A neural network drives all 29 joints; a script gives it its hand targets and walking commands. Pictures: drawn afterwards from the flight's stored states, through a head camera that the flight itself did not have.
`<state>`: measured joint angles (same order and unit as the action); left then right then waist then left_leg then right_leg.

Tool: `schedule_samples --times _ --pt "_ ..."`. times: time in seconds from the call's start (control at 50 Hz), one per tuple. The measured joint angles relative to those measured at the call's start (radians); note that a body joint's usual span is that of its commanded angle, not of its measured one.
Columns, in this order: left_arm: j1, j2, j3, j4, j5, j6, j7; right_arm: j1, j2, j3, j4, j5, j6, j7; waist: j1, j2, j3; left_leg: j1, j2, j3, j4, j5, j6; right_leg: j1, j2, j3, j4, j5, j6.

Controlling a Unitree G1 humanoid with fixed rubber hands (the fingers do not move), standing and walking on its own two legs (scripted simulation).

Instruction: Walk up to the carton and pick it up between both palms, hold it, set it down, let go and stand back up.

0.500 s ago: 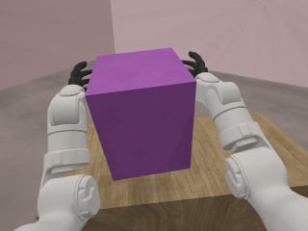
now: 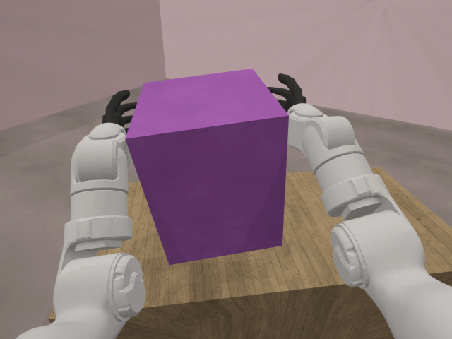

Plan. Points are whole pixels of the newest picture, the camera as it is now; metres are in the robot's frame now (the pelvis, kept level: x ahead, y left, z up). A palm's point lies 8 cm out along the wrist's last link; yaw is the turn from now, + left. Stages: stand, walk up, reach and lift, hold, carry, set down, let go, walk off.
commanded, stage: hold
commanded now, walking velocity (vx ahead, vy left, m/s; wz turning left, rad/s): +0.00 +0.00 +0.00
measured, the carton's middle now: (212, 163) +0.37 +0.00 +0.22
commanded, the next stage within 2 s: none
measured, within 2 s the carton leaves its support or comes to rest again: neither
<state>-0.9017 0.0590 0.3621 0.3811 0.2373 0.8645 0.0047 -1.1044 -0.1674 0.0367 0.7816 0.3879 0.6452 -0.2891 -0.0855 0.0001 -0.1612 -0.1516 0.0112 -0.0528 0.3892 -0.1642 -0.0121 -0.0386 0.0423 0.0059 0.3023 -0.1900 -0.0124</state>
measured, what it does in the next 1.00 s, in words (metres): stands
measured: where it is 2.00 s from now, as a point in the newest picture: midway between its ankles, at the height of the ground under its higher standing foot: outside the picture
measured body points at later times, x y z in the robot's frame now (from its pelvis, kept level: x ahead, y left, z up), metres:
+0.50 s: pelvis +0.01 +0.00 +0.00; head -0.09 +0.01 +0.44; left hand +0.38 +0.16 +0.29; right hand +0.38 -0.14 +0.31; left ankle +0.03 +0.12 -0.75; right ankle -0.01 -0.11 -0.75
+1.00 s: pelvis +0.00 +0.00 +0.00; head -0.10 +0.01 +0.44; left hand +0.38 +0.15 +0.29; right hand +0.38 -0.14 +0.31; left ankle +0.03 +0.12 -0.75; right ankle -0.01 -0.11 -0.75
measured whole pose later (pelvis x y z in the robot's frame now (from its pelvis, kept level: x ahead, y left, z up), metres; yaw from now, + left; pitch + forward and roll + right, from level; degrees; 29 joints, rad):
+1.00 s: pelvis +0.00 +0.00 +0.00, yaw +0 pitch -5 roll -1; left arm -0.89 0.04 0.38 0.35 0.25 0.87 0.00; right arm -1.09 -0.17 0.05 0.76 0.40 0.66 -0.29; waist -0.08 0.01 -0.16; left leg -0.14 0.01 -0.05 0.39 -0.17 -0.01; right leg -0.03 0.04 0.01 0.30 -0.19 -0.01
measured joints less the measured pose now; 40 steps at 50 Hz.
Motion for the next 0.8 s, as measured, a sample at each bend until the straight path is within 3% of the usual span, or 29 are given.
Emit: schedule_samples --times 0.18,0.5,0.8 --pt "-0.013 -0.002 0.011 0.01 0.002 0.003 0.007 -0.011 0.003 -0.008 0.023 0.002 -0.009 0.003 -0.003 0.004 -0.01 -0.01 -0.001 -0.002 -0.002 0.0 0.0 -0.012 -0.001 0.0 0.004 -0.003 -0.001" --pt "0.018 -0.006 0.01 -0.048 0.002 0.011 -0.005 0.034 0.003 0.015 -0.057 0.015 0.008 -0.016 0.003 0.007 0.006 0.016 -0.003 -0.006 0.0 -0.009 0.0 0.02 0.0 -0.001 -0.006 -0.006 0.0" --pt "0.01 -0.009 0.011 -0.035 0.012 0.013 -0.006 0.007 0.0 0.008 -0.019 0.014 0.009 -0.007 -0.001 0.005 0.005 0.01 -0.001 0.0 -0.003 -0.004 0.0 0.009 0.001 0.008 -0.005 -0.001 0.0"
